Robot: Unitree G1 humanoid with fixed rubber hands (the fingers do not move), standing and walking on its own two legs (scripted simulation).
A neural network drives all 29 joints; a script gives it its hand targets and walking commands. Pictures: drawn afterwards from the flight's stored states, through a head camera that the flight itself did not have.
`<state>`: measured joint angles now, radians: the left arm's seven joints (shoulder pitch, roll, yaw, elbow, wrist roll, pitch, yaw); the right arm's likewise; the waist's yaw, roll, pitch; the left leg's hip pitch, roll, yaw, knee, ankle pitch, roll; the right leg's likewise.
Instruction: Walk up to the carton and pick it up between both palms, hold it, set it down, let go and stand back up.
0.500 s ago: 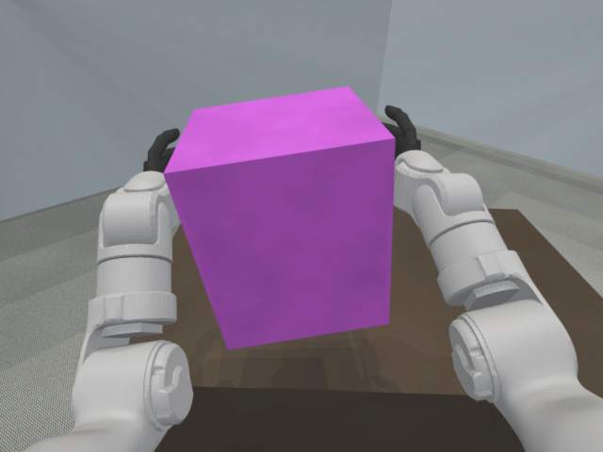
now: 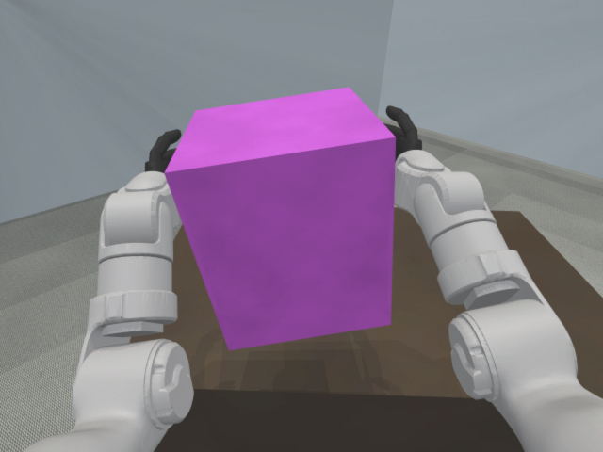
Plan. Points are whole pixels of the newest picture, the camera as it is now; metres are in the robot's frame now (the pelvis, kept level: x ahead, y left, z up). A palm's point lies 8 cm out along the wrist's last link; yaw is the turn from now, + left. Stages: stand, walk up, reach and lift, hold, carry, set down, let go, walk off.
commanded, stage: hold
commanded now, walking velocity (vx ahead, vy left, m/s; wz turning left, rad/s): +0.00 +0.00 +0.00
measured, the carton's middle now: (290, 215) +0.37 +0.00 +0.23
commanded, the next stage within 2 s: set down in 1.58 s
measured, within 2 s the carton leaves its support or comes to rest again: neither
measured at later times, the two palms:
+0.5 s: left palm (161, 188) +0.37 +0.16 +0.27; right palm (404, 165) +0.37 -0.15 +0.30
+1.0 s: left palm (161, 182) +0.38 +0.16 +0.28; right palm (404, 160) +0.38 -0.14 +0.30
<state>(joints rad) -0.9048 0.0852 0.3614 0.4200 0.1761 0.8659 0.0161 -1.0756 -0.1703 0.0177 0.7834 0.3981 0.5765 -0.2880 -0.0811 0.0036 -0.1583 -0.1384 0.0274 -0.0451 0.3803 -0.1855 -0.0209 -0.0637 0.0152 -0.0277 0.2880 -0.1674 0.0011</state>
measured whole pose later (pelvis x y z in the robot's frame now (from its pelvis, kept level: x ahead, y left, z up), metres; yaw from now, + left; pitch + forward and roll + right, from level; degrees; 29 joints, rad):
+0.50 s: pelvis +0.00 +0.00 +0.00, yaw +0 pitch -4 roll -1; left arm -0.88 0.08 0.36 0.38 0.18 0.88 0.01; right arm -1.06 -0.17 0.03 0.75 0.42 0.60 -0.29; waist -0.09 0.00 -0.15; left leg -0.13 0.03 -0.05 0.39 -0.19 -0.02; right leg -0.05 0.02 -0.02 0.28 -0.17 0.00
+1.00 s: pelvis +0.00 +0.00 +0.00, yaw +0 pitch -3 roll -1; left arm -0.93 0.10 0.36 0.46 0.17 0.85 0.01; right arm -1.11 -0.18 0.03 0.81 0.41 0.59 -0.29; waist -0.08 0.00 -0.17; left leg -0.15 0.03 -0.06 0.38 -0.19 -0.02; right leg -0.07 0.02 -0.01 0.29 -0.17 0.00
